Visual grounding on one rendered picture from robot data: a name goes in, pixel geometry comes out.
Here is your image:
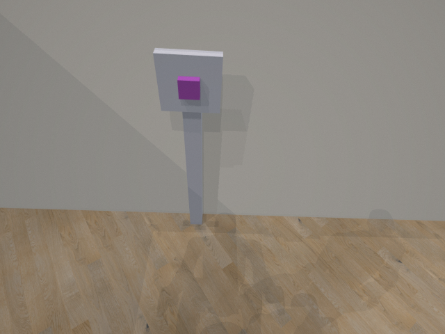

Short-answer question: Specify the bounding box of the panel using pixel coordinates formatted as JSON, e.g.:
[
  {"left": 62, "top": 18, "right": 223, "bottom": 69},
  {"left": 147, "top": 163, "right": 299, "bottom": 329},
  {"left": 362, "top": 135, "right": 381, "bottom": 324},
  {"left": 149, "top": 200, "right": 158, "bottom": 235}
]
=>
[{"left": 153, "top": 48, "right": 223, "bottom": 225}]

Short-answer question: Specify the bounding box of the button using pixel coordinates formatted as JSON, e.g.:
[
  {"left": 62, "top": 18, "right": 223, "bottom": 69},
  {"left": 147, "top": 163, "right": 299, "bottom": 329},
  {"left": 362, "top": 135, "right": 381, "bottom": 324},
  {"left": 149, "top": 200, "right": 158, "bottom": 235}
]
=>
[{"left": 177, "top": 76, "right": 200, "bottom": 100}]

